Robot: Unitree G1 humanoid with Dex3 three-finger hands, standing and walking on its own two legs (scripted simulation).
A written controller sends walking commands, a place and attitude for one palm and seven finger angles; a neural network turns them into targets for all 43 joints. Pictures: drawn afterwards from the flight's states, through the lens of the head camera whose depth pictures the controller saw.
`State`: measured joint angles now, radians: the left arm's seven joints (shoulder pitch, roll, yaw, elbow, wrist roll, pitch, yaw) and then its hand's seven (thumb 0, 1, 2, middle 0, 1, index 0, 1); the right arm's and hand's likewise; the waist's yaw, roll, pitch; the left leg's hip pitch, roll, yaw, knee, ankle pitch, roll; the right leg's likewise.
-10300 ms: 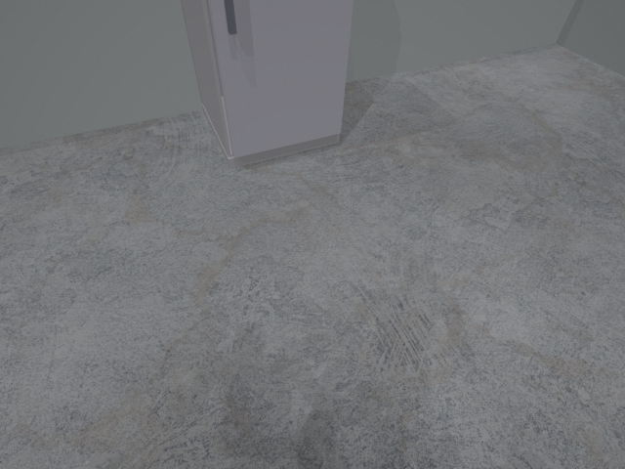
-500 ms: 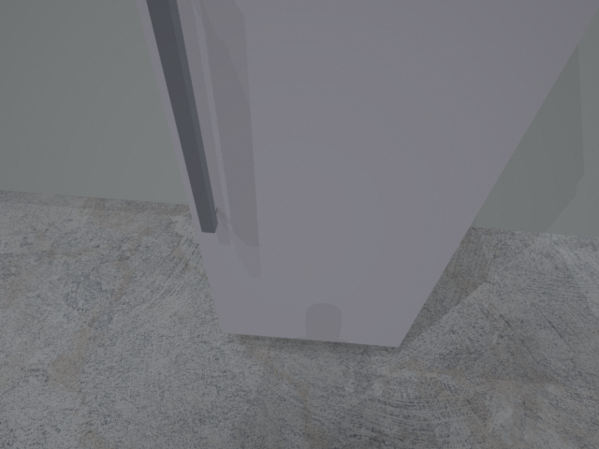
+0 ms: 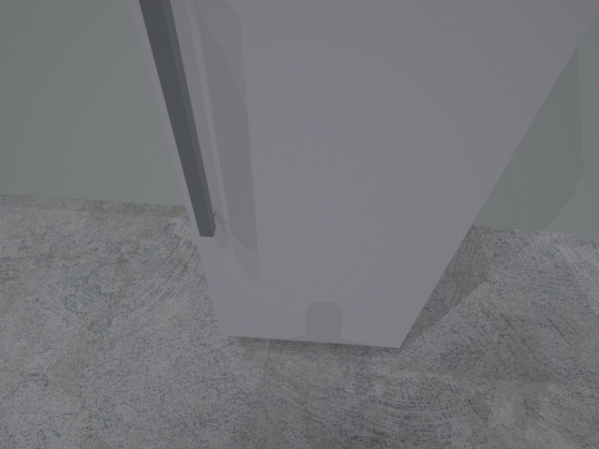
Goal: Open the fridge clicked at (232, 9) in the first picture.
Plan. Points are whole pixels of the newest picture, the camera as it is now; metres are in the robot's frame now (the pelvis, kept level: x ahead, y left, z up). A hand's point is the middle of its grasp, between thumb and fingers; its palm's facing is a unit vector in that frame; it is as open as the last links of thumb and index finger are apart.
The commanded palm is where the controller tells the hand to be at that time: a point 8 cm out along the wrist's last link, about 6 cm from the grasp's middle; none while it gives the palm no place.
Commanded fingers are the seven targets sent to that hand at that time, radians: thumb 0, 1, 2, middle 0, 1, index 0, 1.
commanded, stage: look again from close up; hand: left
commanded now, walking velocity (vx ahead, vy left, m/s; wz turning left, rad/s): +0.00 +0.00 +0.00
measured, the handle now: (187, 116) +0.54 +0.22 +0.16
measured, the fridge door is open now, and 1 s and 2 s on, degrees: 0 0 0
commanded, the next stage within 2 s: raise the hand to about handle height in 0.50 s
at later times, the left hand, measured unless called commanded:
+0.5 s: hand out of the picture -0.01 +0.15 -0.18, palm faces +0.04 -0.99 -0.15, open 7.3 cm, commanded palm none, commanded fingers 0.00 0.90 0.90 -0.20 -0.30 -0.20 -0.30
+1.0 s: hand (204, 402) +0.19 +0.14 -0.04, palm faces -0.02 -1.00 +0.00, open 8.4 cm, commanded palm +0.14 +0.23 -0.03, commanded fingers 0.00 0.41 0.69 -0.23 -0.62 -0.23 -0.62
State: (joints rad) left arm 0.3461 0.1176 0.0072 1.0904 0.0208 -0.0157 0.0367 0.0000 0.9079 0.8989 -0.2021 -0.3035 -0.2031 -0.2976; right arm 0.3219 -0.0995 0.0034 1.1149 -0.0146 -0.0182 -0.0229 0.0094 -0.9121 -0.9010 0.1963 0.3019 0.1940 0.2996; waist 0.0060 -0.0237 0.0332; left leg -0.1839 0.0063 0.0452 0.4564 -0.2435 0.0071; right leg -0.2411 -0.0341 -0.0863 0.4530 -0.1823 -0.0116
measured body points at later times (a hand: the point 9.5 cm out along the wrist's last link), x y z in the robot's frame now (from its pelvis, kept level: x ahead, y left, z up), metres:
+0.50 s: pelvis +0.01 +0.00 +0.00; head +0.01 +0.01 +0.45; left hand -0.01 +0.21 -0.16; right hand -0.01 -0.20 -0.16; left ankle +0.00 +0.11 -0.74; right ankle +0.04 -0.11 -0.74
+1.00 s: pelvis -0.01 -0.02 -0.08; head +0.02 -0.01 +0.37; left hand +0.18 +0.20 -0.04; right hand +0.22 -0.29 -0.10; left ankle +0.00 +0.11 -0.74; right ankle +0.04 -0.11 -0.74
